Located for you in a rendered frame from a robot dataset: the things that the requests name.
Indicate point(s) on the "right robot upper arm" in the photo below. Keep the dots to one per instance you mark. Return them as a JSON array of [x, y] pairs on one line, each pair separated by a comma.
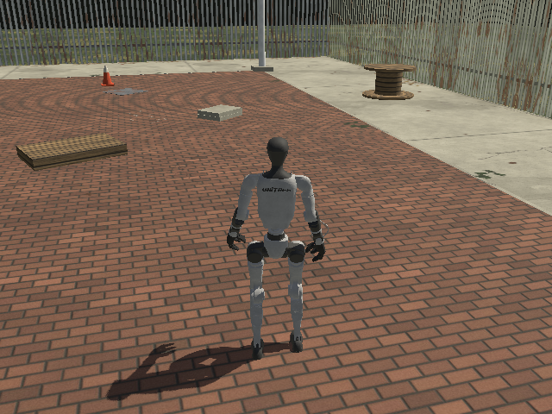
[[304, 184]]

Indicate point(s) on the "right robot forearm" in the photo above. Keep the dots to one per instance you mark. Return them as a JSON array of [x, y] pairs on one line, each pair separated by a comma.
[[316, 231]]

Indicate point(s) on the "robot left hand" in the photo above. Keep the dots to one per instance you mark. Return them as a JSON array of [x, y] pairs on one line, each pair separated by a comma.
[[239, 238]]

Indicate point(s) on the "left robot forearm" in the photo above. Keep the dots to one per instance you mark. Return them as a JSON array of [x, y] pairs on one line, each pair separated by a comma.
[[235, 226]]

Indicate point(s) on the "left robot thigh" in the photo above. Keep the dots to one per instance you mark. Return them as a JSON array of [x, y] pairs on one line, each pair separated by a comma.
[[255, 256]]

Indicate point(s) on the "left robot upper arm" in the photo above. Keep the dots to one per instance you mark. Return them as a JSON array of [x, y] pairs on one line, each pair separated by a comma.
[[249, 183]]

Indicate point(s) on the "robot right hand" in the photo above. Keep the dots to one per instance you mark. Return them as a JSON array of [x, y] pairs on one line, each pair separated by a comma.
[[316, 248]]

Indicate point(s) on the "left robot foot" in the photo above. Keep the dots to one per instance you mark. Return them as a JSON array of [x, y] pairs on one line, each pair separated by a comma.
[[257, 352]]

